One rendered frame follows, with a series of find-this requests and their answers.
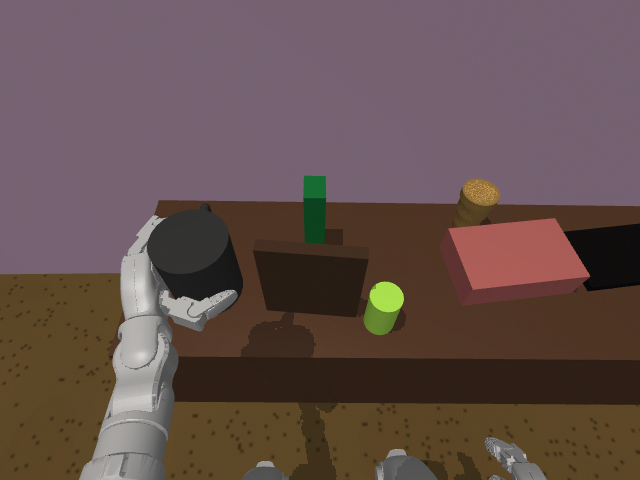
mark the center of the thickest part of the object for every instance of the right robot hand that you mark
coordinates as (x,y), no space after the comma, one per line
(514,460)

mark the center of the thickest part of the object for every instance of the left robot arm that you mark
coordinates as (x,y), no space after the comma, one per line
(133,436)

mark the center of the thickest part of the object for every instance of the left robot hand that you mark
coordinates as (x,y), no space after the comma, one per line
(144,292)

